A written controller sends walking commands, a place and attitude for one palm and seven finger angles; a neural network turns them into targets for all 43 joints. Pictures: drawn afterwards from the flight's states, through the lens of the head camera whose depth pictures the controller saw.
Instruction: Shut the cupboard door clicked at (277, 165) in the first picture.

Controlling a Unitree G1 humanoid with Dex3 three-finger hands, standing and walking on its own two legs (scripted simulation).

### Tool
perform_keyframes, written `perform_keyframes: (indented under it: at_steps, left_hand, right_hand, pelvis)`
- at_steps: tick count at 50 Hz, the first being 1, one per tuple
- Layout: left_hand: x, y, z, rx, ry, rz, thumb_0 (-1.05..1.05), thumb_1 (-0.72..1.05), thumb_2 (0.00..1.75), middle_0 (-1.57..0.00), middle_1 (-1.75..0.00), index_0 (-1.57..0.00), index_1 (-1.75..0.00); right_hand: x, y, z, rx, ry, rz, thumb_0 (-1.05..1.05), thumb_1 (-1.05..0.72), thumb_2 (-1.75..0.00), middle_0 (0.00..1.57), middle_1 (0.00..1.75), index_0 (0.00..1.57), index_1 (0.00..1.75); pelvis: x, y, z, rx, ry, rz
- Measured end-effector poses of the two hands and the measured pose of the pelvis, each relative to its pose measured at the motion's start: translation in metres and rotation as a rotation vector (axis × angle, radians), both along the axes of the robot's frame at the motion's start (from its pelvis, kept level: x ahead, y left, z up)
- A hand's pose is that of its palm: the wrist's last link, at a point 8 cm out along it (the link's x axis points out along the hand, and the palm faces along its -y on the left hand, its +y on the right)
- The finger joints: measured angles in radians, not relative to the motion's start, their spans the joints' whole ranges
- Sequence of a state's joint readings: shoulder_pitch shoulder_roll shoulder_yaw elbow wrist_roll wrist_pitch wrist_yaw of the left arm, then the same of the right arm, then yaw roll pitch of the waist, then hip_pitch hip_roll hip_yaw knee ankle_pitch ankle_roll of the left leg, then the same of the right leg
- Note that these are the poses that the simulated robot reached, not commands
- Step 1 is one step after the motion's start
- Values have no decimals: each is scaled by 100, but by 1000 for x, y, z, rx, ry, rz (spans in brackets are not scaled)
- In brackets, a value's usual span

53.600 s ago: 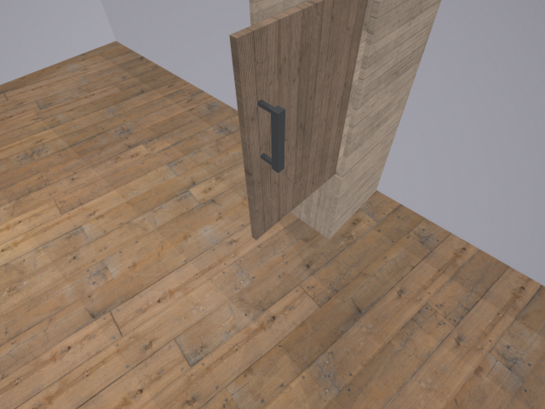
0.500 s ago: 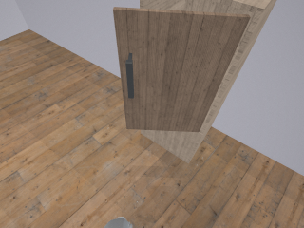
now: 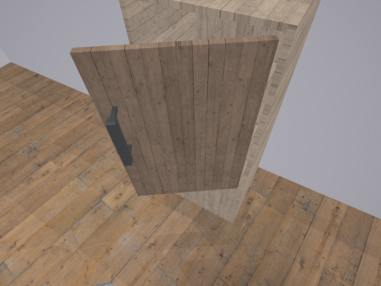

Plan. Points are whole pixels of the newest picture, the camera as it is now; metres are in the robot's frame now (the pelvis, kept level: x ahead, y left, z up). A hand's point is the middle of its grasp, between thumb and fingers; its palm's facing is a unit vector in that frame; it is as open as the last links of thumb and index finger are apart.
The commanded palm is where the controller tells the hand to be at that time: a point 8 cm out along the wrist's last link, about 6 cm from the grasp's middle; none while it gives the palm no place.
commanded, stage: come to a stop and stand still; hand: left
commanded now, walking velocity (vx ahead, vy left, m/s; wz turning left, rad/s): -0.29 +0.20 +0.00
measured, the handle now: (121, 137) +0.44 +0.18 +0.04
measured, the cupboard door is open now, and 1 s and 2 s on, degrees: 34 34 34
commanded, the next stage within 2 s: look again from close up in 1.34 s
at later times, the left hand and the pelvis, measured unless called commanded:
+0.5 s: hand out of the picture +0.00 +0.25 -0.18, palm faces +0.08 -0.98 -0.20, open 7.4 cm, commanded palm none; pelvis -0.02 +0.05 +0.01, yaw +1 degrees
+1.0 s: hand out of the picture -0.04 +0.16 -0.17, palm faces +0.03 -0.98 -0.19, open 7.3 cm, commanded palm none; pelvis -0.04 -0.01 +0.01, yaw +1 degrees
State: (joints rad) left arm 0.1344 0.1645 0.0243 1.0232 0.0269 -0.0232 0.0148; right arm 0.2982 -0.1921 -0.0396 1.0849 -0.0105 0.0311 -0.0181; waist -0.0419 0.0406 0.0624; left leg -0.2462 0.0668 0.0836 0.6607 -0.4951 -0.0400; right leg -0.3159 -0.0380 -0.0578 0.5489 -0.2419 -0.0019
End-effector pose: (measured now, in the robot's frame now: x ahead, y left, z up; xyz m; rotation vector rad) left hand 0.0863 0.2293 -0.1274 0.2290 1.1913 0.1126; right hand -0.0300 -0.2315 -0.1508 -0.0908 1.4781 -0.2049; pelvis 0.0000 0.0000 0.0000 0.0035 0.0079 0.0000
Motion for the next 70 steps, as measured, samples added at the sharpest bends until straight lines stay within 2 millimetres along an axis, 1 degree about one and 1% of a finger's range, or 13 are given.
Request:
perform_keyframes:
  at_steps: [3,6,12,16,24,29,34,40,45,50,55,59,70]
  left_hand:
    - [4,-9,0,-17,4,19,0,91,90,-19,-29,-20,-30]
    - [2,-5,0,-22,-6,61,0,92,90,-20,-29,-21,-30]
    - [-19,26,-11,-20,21,97,0,92,90,-20,-30,-21,-30]
    - [-38,53,-27,-29,51,132,0,91,90,-20,-29,-21,-30]
    - [-89,73,-18,-39,167,159,1,91,90,-19,-29,-20,-30]
    - [-110,68,-15,-45,225,143,1,91,90,-19,-29,-20,-30]
    - [-112,50,-12,-51,217,118,1,91,90,-19,-29,-20,-30]
    - [-113,18,-12,-37,166,101,1,91,90,-19,-29,-20,-30]
    - [-123,-2,-7,-30,173,95,1,93,90,-20,-29,-20,-30]
    - [-133,-19,-9,-46,197,108,1,93,90,-20,-29,-20,-30]
    - [-143,-34,-13,-72,225,128,1,92,90,-20,-29,-20,-30]
    - [-149,-45,-14,-94,249,142,1,91,90,-20,-29,-20,-30]
    - [-150,-51,-17,-113,276,167,1,91,90,-20,-29,-20,-30]
  right_hand:
    - [22,-5,5,-15,-20,18,1,-91,-89,20,30,20,29]
    - [49,-7,10,-36,-56,57,1,-91,-89,19,30,20,29]
    - [100,5,22,-78,-193,124,1,-91,-89,19,30,20,29]
    - [112,24,26,-107,-265,171,0,-91,-89,19,30,20,29]
    - [97,59,41,-87,-259,185,0,-90,-89,20,30,20,29]
    - [72,53,42,-96,-234,138,0,-92,-89,20,30,20,30]
    - [32,36,35,-87,-153,100,0,-91,-89,20,30,20,30]
    - [-16,14,15,-42,-56,48,0,-91,-89,20,30,20,29]
    - [-41,9,10,-1,-14,33,1,-91,-89,19,30,20,29]
    - [-57,9,10,21,28,28,1,-91,-89,19,30,20,29]
    - [-60,9,11,30,58,33,1,-91,-89,19,30,20,29]
    - [-53,9,12,27,57,41,1,-91,-89,19,30,20,29]
    - [-3,5,12,-1,-23,79,1,-91,-89,20,30,20,29]
  pelvis:
    - [4,-1,4,10,-5,10]
    - [3,3,6,9,-7,19]
    - [-4,22,2,-10,-2,34]
    - [-8,39,-7,-29,-12,39]
    - [-15,51,10,-37,-12,20]
    - [-24,50,13,-43,-4,9]
    - [-35,41,13,-38,2,13]
    - [-46,18,6,1,-4,18]
    - [-46,4,8,-1,-24,24]
    - [-44,-7,8,-3,-35,24]
    - [-41,-13,8,-4,-34,28]
    - [-37,-15,8,-4,-32,29]
    - [-25,-14,8,-1,-29,30]
